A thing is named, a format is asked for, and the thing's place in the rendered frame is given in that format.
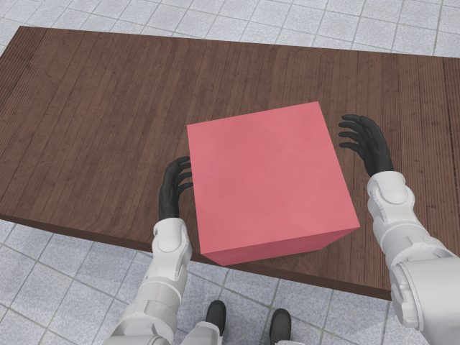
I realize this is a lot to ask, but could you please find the robot right foot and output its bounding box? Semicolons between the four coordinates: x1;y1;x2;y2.
270;308;291;345

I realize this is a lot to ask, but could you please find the left robot forearm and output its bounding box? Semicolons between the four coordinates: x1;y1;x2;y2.
103;218;192;345

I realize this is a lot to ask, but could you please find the right robot forearm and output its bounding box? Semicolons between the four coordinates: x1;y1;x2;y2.
367;171;460;270

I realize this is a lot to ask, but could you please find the robot left shin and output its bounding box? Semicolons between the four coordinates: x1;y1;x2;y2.
195;321;220;333

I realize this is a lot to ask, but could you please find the right robot hand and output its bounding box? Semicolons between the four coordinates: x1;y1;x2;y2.
339;114;394;177

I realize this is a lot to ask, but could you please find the left robot hand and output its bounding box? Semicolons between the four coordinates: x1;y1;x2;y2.
159;157;193;221

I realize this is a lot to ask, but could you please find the right robot upper arm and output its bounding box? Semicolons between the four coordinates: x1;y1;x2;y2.
390;257;460;345

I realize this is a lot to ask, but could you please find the pedestal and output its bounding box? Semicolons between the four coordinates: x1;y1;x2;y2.
0;26;460;301

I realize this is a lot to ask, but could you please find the carton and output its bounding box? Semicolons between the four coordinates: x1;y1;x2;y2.
187;101;360;266

